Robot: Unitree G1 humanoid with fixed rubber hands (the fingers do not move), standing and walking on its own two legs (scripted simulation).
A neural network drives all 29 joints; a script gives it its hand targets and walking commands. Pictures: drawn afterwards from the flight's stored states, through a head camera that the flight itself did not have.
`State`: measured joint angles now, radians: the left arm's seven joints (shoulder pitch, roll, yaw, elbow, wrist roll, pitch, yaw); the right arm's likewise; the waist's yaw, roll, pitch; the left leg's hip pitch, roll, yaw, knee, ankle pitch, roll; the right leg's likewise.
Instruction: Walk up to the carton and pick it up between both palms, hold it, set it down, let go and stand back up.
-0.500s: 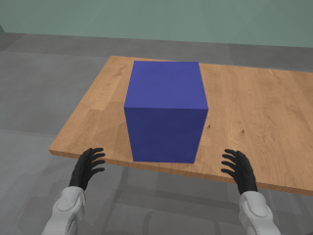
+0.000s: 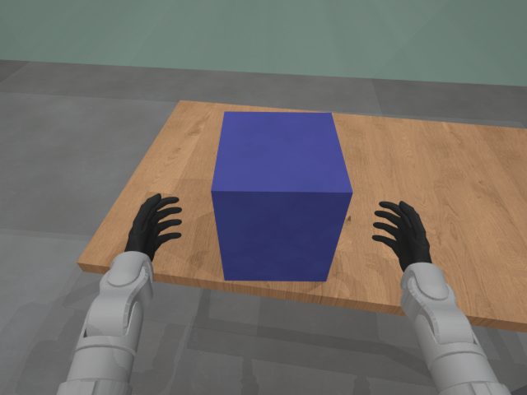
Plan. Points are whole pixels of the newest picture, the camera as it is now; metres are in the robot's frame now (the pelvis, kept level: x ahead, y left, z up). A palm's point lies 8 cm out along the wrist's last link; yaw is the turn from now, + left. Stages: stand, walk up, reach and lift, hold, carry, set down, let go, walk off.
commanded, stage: reach and lift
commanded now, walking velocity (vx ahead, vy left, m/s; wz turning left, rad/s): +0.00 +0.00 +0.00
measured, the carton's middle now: (276, 198) +0.47 -0.01 +0.03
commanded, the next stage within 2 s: none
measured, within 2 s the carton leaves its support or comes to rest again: neither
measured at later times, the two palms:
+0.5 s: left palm (149, 188) +0.39 +0.19 +0.13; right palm (410, 197) +0.38 -0.21 +0.12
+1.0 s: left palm (155, 138) +0.45 +0.18 +0.18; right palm (411, 144) +0.44 -0.21 +0.18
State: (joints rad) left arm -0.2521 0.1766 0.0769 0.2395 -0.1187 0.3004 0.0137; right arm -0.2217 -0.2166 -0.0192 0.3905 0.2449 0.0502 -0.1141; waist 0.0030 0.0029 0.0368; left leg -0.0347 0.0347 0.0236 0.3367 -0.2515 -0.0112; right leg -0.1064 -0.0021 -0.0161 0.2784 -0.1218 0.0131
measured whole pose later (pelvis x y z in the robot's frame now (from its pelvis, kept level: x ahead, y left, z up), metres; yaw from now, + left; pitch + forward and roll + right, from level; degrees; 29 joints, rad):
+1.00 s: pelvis +0.00 -0.01 +0.00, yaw +0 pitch +7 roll -1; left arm -1.06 0.32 0.01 0.99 -0.22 0.31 0.07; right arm -1.04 -0.33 0.01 1.06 0.35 0.22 -0.09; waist -0.01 0.00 -0.10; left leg -0.27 0.04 0.01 0.39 -0.24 -0.02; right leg -0.32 0.01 -0.01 0.28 -0.09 0.00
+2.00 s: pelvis -0.01 -0.01 -0.02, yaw +2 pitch +22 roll +0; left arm -1.18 0.26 -0.12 1.60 -0.32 -0.29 0.05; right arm -1.08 -0.23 0.03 1.37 0.31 -0.16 -0.06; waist -0.06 -0.01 -0.25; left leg -0.65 0.03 -0.02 0.53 -0.26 -0.03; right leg -0.71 -0.01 -0.04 0.47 -0.14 0.00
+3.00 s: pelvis +0.02 +0.00 +0.00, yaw +2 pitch +7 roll -1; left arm -0.88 -0.07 0.59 0.98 0.43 -0.08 0.01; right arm -0.76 0.14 -0.70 0.85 -0.50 -0.19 -0.01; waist -0.03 -0.01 -0.01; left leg -0.22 0.04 0.03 0.35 -0.25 -0.01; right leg -0.26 -0.01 -0.05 0.27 -0.13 0.02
